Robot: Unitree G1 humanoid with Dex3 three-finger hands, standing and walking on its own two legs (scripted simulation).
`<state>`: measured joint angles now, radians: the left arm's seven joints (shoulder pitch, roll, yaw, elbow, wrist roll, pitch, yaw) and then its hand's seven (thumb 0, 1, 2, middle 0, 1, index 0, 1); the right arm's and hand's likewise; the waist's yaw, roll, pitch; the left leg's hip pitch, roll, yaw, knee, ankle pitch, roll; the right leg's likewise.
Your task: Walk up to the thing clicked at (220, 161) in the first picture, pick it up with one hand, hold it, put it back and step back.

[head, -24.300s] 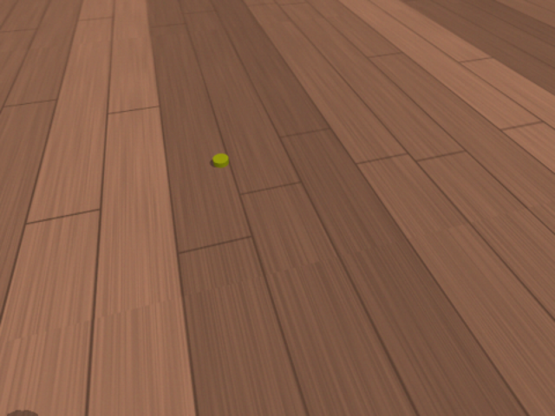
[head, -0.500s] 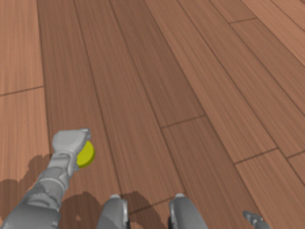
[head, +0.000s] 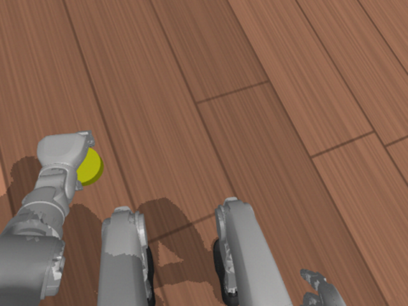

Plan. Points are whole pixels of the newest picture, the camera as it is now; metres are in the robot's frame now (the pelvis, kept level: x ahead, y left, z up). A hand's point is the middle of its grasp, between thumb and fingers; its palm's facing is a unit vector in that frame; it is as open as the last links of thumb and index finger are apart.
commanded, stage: crouch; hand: left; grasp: from above
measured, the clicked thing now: (82, 166) +0.42 +0.23 -0.20
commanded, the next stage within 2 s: lower in 0.86 s
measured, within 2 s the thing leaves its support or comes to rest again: neither
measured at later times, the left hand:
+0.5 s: hand (85, 167) +0.43 +0.24 -0.26, palm faces -0.44 -0.03 -0.90, open 11.0 cm
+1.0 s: hand (90, 169) +0.44 +0.24 -0.30, palm faces -0.45 -0.04 -0.89, open 11.0 cm
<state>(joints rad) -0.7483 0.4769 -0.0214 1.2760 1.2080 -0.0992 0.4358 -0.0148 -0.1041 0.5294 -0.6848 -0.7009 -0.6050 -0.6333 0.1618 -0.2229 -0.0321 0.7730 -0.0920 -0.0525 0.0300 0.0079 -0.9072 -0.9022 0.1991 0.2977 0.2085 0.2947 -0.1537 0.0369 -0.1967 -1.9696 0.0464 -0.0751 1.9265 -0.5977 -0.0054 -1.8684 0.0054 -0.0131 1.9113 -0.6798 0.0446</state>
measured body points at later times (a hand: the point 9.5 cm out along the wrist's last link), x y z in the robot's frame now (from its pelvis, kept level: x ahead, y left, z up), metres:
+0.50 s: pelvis -0.01 -0.01 -0.09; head +0.22 +0.03 +0.30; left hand +0.45 +0.24 -0.20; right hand +0.05 -0.28 -0.21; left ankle +0.09 +0.13 -0.44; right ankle +0.08 -0.14 -0.44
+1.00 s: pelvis -0.01 -0.01 -0.14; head +0.22 +0.03 +0.25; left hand +0.46 +0.24 -0.25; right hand +0.04 -0.28 -0.25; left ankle +0.09 +0.13 -0.44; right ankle +0.08 -0.14 -0.44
